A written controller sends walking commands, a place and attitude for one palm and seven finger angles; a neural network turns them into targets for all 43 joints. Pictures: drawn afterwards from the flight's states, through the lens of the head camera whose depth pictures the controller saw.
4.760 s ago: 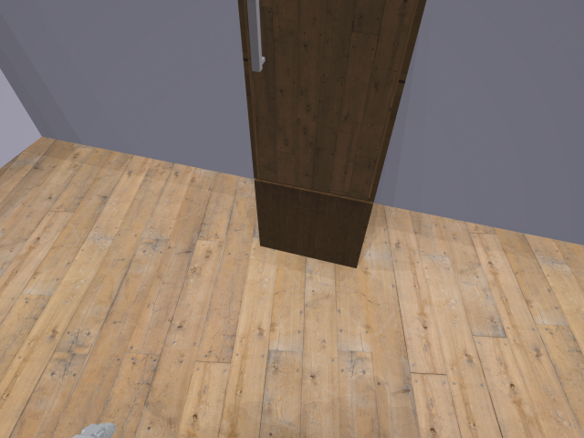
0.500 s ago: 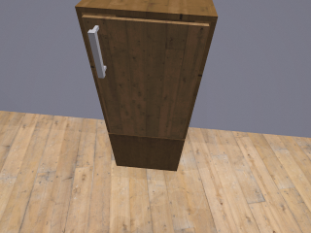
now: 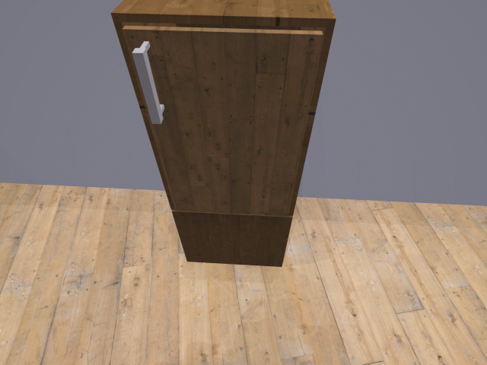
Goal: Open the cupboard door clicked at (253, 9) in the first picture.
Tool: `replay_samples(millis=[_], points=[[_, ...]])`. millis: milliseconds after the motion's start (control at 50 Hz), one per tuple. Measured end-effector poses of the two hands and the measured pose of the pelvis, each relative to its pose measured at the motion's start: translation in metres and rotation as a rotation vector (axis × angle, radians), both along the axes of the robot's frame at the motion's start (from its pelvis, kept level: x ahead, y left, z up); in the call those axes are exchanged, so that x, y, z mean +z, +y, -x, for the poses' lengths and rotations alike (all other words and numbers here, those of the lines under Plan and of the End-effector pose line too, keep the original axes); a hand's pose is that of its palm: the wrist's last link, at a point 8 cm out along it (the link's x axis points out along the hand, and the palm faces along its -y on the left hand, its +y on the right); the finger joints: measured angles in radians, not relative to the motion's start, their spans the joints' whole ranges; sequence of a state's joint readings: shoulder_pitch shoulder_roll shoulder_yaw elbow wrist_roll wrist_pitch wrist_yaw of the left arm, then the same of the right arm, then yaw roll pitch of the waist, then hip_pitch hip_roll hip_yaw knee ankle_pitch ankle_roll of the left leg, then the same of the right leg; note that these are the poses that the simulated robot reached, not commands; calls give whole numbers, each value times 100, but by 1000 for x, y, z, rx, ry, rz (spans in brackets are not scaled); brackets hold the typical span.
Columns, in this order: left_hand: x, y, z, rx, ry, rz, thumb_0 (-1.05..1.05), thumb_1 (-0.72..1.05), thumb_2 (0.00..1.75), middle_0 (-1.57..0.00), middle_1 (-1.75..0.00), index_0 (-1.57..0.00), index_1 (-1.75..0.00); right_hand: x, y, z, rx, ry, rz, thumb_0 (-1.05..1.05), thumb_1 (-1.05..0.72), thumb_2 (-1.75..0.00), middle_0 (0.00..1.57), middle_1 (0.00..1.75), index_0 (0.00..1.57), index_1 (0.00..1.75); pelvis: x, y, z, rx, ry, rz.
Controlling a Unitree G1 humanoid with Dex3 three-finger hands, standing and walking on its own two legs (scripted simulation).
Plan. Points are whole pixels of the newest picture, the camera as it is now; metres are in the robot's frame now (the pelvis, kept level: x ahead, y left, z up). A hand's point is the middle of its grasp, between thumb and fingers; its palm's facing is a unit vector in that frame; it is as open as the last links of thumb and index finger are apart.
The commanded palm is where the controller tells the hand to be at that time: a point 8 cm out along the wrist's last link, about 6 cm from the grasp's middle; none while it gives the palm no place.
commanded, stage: look again from close up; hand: left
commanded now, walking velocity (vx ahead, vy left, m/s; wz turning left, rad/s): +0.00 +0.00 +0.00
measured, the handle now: (151, 84) +0.62 +0.23 +0.15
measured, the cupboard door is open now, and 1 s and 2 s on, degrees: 0 0 0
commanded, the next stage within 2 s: shuffle to correct the standing spot in 0.38 s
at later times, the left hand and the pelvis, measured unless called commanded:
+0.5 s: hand out of the picture +0.04 +0.18 -0.16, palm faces +0.02 -0.97 -0.22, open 7.4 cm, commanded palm none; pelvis +0.02 +0.01 +0.00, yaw -1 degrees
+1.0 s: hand out of the picture +0.06 +0.20 -0.17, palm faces +0.04 -0.97 -0.22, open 7.4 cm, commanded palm none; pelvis +0.05 +0.02 +0.00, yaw -1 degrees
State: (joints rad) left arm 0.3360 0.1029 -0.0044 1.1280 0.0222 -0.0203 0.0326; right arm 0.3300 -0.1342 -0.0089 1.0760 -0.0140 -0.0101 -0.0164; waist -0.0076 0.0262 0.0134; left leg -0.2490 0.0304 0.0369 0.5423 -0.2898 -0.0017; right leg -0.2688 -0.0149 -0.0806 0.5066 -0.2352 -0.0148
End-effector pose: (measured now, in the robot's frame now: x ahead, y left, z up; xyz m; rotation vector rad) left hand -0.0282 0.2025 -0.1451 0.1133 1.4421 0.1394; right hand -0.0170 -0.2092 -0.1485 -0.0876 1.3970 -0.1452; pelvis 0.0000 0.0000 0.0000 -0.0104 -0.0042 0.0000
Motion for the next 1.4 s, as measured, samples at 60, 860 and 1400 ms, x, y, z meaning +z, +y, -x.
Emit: replay_samples(millis=[60, 860, 1400], points=[[2, 11, -14, -6, -33, -20, 0, 90, 90, -20, -30, -20, -30, -2, 5, -7, 5, -30, -6, 0, -91, -90, 20, 30, 19, 30, -1, 4, -4, 3, -4, -5], [-7, 38, -52, 33, 14, -23, 0, 90, 90, -20, -30, -20, -30, 3, 9, -58, 37, -1, 54, 0, -91, -89, 20, 30, 19, 30, -4, 21, -54, -11, -11, -20], [12, 34, -91, -88, -220, -57, 0, 90, 90, -20, -30, -20, -30, 7, -12, -58, 37, -160, 48, 1, -92, -89, 20, 30, 20, 30, -1, 9, -7, -16, -26, -14]])
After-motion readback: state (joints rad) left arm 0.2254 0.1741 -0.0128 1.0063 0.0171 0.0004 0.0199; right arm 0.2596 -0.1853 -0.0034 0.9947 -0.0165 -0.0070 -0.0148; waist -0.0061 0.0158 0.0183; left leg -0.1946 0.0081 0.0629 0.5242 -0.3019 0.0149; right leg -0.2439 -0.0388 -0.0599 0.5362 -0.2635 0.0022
